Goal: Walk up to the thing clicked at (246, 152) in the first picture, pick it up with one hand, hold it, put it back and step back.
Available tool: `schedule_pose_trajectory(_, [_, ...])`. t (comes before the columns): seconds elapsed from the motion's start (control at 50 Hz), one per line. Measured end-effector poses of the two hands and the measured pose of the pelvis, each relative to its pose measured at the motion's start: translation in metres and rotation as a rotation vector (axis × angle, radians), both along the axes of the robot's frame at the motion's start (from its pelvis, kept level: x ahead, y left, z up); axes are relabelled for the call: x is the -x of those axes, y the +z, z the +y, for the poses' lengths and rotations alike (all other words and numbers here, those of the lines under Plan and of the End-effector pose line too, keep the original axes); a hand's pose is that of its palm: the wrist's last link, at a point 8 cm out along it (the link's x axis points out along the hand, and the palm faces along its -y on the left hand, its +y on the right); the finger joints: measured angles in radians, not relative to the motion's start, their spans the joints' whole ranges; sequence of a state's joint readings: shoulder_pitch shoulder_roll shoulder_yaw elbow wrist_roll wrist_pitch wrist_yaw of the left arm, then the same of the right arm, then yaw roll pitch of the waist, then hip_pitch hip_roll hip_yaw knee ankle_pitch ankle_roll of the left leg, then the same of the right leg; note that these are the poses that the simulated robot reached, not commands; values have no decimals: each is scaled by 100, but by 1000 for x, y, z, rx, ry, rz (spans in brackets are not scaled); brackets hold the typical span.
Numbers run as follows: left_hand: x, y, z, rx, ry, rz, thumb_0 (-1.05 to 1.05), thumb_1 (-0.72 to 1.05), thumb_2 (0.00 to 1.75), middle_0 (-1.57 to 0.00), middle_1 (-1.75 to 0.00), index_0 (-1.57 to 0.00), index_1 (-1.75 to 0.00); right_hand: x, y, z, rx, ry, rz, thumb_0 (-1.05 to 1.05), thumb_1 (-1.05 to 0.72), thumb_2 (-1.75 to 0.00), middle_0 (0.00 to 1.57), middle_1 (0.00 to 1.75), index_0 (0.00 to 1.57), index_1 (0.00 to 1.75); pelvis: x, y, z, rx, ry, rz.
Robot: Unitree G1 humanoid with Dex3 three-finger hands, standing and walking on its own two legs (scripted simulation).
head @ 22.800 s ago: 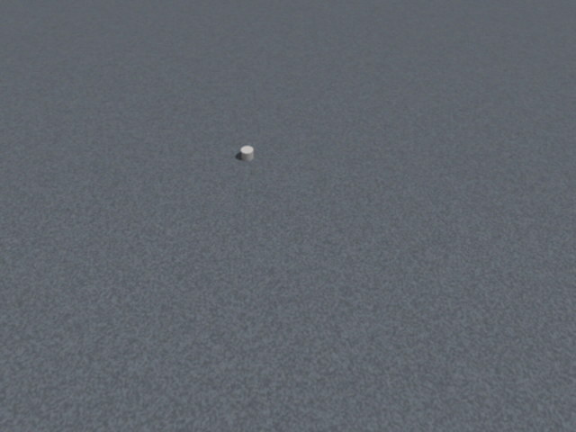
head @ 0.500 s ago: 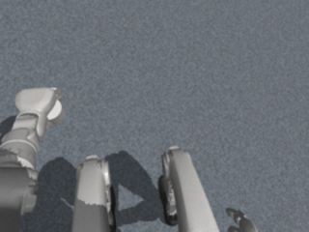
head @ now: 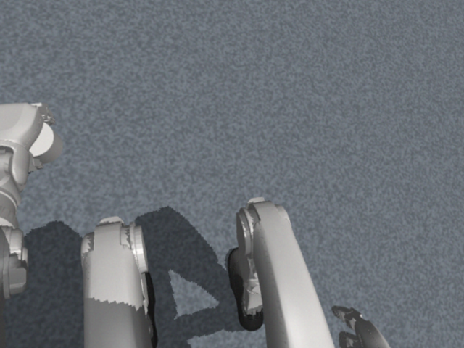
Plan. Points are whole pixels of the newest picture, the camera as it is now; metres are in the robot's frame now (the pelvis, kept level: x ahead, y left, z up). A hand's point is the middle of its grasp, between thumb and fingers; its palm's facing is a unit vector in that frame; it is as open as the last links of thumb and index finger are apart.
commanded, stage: crouch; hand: left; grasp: from above
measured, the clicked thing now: (37, 142) +0.47 +0.28 -0.19
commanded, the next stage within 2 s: lower in 0.36 s
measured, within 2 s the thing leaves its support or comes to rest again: neither
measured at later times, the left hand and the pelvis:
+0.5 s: hand (35, 150) +0.47 +0.29 -0.21, palm faces -0.45 -0.06 -0.89, open 9.3 cm; pelvis +0.00 +0.00 -0.05, yaw -2 degrees
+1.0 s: hand (49, 156) +0.47 +0.29 -0.27, palm faces -0.45 -0.06 -0.89, open 9.2 cm; pelvis +0.00 +0.00 -0.08, yaw -4 degrees
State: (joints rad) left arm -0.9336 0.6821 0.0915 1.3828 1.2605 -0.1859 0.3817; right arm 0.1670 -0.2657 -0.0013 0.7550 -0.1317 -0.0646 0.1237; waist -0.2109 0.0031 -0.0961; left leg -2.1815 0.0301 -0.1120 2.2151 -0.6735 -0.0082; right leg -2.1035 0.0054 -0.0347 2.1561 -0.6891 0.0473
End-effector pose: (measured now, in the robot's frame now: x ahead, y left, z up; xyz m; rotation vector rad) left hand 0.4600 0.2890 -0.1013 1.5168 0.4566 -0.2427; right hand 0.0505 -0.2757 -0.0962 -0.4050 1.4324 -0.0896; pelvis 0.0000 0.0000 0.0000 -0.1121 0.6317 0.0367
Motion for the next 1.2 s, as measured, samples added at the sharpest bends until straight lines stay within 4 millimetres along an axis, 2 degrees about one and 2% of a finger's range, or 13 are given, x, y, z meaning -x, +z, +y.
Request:
schedule_pose_trajectory(0.14, [1, -21, -1, -8, 3, 22, -2, 16, 42, -79, -61, -69, -52, 15, -19, 1, -7, -17, 25, 0, -91, -90, 20, 30, 20, 30, 4, -20, 0, 1, -6, -12])
schedule_pose_trajectory(0.32, [-8, -36, 0, -3, 9, 11, -1, 17, 40, -80, -60, -70, -52, 22, -36, 4, -21, -1, 45, 0, -91, -90, 20, 30, 20, 30, 4, -37, -1, 4, -14, -28])
schedule_pose_trajectory(0.56, [-10, -55, 7, -4, 13, 25, -1, 15, 40, -82, -58, -72, -51, 17, -42, 3, -6, 17, 54, 0, -91, -90, 20, 30, 20, 30, 1, -48, 0, 16, -18, -32])
schedule_pose_trajectory(0.7, [-10, -74, 7, 8, 7, 42, -1, 15, 38, -83, -57, -73, -49, 13, -47, 0, 6, 45, 54, 0, -91, -90, 20, 30, 20, 30, 1, -58, 0, 24, -23, -47])
schedule_pose_trajectory(0.9, [-13, -101, 5, 22, 5, 13, -1, 16, 37, -83, -56, -73, -49, 21, -56, 0, 18, 63, 76, 0, -91, -90, 20, 30, 20, 30, 2, -75, 0, 37, -35, -74])
schedule_pose_trajectory(1.2, [-20, -124, 3, 26, 26, 19, -1, 16, 37, -83, -56, -73, -49, 30, -59, 10, -2, 95, 97, 0, -90, -89, 20, 30, 20, 30, -1, -85, 1, 59, -51, -91])
